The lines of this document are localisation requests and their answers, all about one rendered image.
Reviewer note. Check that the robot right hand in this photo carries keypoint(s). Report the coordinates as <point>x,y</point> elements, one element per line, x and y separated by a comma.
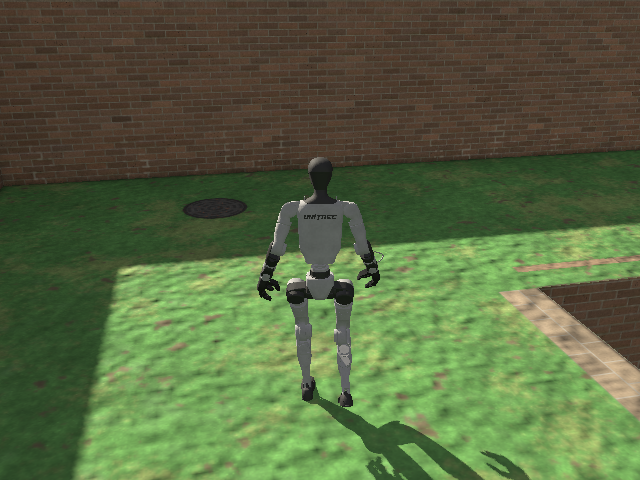
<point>375,277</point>

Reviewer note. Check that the right robot forearm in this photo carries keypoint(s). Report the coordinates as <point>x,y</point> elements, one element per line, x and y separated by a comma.
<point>369,260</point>

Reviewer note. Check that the robot right upper arm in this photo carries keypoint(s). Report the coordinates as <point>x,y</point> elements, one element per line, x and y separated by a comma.
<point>351,210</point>

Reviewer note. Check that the robot left hand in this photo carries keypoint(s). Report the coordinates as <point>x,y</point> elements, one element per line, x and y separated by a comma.
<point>262,285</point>

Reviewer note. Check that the humanoid robot torso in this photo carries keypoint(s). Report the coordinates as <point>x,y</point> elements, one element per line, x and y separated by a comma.
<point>320,233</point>

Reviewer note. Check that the robot right thigh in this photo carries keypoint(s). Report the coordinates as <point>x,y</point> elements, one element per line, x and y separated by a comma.
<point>343,301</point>

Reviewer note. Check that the left robot forearm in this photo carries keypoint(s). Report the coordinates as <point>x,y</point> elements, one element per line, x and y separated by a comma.
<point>269,265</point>

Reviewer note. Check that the robot left upper arm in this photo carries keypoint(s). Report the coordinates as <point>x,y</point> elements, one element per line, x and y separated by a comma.
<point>282,228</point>

